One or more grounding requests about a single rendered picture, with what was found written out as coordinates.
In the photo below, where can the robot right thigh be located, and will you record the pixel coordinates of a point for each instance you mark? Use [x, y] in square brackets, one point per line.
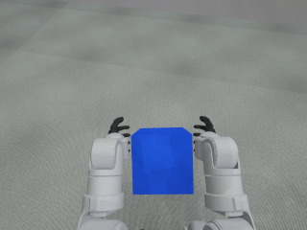
[194, 225]

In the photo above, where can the left robot forearm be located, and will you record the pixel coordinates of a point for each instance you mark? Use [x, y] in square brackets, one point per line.
[104, 183]

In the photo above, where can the right robot upper arm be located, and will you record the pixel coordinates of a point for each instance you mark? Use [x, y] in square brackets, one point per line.
[227, 224]

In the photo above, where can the left robot hand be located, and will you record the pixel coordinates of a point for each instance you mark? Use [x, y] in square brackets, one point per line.
[114, 128]

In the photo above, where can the right robot hand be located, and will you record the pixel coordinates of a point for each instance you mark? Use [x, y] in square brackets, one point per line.
[208, 128]

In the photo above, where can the right robot forearm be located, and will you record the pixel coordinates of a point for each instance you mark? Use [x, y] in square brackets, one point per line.
[221, 165]

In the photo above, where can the carton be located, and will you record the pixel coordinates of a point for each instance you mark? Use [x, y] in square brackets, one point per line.
[162, 161]

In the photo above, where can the left robot upper arm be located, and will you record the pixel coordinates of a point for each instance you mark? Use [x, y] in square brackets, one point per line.
[103, 224]

